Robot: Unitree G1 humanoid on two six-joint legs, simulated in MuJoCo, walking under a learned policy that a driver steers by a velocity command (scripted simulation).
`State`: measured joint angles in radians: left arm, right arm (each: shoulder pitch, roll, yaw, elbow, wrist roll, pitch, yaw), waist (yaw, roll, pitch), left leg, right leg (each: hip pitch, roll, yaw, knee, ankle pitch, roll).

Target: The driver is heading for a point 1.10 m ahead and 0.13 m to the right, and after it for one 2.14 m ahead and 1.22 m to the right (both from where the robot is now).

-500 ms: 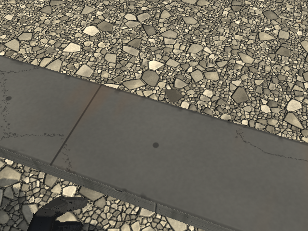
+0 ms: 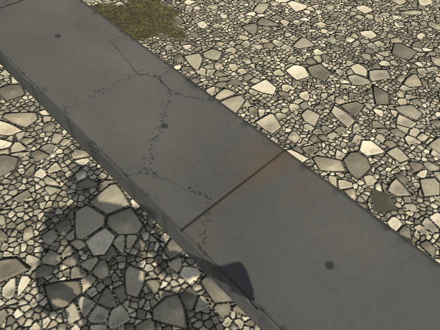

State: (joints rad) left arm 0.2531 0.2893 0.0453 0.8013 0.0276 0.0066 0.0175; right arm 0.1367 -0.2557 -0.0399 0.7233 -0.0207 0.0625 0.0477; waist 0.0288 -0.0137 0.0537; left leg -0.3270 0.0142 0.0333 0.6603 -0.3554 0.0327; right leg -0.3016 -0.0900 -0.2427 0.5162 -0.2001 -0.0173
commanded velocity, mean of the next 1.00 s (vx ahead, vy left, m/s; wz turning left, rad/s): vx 0.09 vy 0.00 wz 0.20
